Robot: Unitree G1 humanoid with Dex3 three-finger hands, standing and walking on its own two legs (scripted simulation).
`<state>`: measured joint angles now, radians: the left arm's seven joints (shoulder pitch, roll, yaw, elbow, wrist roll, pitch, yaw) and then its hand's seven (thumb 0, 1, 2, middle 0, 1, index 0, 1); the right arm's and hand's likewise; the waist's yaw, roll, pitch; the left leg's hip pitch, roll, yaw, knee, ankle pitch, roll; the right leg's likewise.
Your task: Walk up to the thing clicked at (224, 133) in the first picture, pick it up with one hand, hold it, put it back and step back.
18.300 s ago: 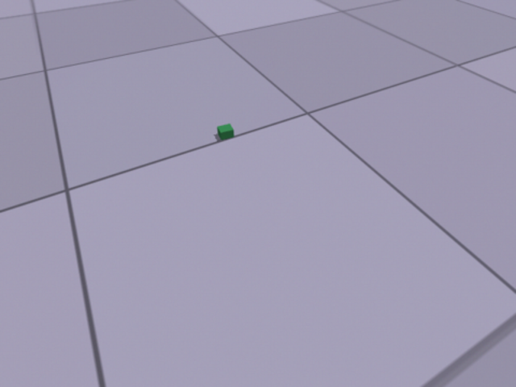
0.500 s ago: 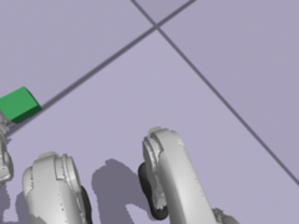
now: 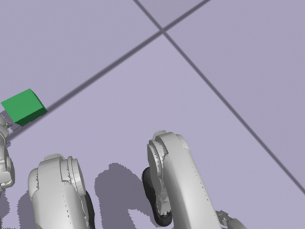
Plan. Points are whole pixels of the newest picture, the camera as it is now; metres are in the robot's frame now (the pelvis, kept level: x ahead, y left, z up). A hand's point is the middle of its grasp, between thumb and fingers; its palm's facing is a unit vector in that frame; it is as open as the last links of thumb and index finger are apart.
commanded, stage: rise first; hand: left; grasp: from above
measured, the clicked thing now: (25, 107) +0.49 +0.29 -0.29
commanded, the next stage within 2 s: approach in 0.48 s
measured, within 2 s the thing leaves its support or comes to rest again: neither
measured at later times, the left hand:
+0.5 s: hand out of the picture +0.45 +0.32 -0.17, palm faces -0.33 -0.23 -0.91, open 12.3 cm
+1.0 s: hand (14, 80) +0.52 +0.26 -0.15, palm faces -0.27 -0.22 -0.94, open 13.4 cm
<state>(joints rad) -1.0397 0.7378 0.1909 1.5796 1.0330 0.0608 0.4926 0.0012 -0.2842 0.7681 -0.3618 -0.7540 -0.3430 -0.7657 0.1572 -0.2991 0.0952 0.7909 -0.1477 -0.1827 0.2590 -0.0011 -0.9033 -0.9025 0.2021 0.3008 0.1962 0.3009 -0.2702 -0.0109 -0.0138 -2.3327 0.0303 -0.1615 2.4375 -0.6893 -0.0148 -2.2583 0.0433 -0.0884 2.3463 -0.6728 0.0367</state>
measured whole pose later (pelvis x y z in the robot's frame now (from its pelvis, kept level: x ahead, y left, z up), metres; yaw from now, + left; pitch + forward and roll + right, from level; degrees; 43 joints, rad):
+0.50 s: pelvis +0.00 +0.00 +0.00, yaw +0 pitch +32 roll -8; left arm -1.05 0.75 0.20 1.61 1.06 0.03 0.51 0.00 -0.23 0.73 -0.41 -0.70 -0.39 -0.71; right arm 0.17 -0.30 0.11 0.80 -0.16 -0.19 0.26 0.00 -0.90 -0.90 0.20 0.30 0.20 0.30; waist -0.28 -0.02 0.00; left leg -2.34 0.03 -0.16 2.44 -0.68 -0.02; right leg -2.27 0.04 -0.09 2.36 -0.66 0.04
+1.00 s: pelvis +0.00 +0.00 +0.00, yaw -1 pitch +34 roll -8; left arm -1.24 0.74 0.16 1.70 1.08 0.12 0.55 0.00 -0.40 0.86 -0.28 -0.82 -0.25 -0.84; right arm 0.18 -0.32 0.12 0.80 -0.18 -0.21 0.28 0.00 -0.90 -0.90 0.20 0.30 0.20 0.30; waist -0.36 0.00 -0.02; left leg -2.35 0.03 -0.17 2.44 -0.69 -0.02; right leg -2.29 0.05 -0.09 2.34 -0.66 0.03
